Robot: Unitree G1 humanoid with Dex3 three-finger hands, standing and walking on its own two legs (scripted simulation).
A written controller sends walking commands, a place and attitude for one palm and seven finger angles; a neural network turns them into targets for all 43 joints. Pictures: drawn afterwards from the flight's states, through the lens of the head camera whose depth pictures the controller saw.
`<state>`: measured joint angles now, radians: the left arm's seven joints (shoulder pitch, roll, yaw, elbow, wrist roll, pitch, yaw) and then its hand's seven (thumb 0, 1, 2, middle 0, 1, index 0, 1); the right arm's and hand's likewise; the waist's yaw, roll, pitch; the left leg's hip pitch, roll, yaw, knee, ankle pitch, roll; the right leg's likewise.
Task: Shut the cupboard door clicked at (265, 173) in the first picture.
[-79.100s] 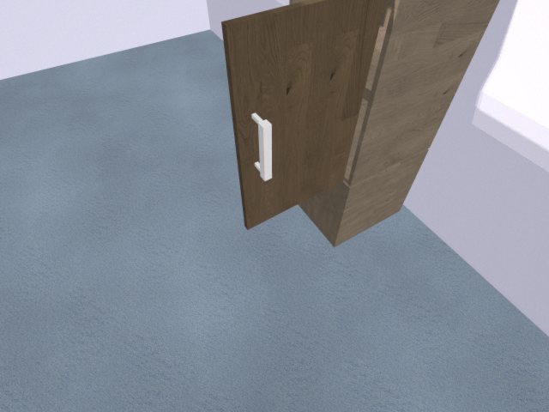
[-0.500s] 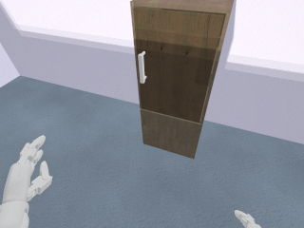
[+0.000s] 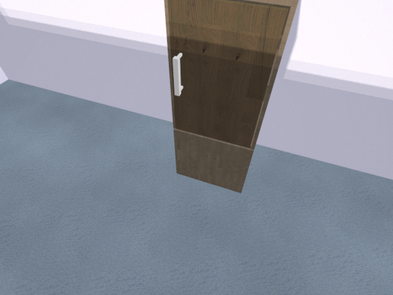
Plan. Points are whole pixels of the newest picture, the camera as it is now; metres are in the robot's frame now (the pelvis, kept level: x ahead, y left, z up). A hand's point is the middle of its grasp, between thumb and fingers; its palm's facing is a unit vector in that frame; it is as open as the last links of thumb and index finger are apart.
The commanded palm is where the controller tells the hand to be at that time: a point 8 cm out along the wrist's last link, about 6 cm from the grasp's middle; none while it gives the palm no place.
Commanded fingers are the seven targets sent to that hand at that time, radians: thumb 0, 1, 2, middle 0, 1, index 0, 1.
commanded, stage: let the arm hang, fingers relaxed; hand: left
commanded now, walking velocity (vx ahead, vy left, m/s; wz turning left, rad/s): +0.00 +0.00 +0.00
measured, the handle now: (179, 74) +0.89 +0.12 -0.02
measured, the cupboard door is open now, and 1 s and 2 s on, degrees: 0 0 0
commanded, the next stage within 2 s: look to check the result in 0.52 s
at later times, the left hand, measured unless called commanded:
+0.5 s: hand out of the picture -0.04 +0.15 -0.18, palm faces +0.05 -0.99 -0.12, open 7.4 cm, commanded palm none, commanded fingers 0.00 0.90 0.90 -0.20 -0.30 -0.20 -0.30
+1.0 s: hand out of the picture -0.02 +0.17 -0.18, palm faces +0.02 -0.98 -0.19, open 7.4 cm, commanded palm none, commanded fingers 0.00 0.90 0.90 -0.20 -0.30 -0.20 -0.30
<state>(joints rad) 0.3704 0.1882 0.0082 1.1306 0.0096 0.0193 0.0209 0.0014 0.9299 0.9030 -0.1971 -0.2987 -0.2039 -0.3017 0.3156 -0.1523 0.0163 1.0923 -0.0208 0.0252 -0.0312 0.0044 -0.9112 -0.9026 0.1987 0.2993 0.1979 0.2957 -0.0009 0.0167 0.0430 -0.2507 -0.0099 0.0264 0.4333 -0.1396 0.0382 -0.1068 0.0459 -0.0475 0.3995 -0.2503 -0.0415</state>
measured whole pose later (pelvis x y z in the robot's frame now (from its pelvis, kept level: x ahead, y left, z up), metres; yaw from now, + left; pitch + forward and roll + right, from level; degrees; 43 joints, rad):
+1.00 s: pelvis +0.01 +0.00 +0.00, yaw -1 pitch -2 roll +0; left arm 0.33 0.15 0.01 1.15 0.01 -0.01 0.03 0.01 0.90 0.90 -0.20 -0.30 -0.20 -0.30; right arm 0.30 -0.16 0.00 1.12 -0.02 0.01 -0.04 0.00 -0.91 -0.90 0.20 0.30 0.20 0.30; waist -0.01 0.01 0.03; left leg -0.23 -0.02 0.05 0.40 -0.13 0.04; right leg -0.11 0.04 -0.03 0.41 -0.26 -0.04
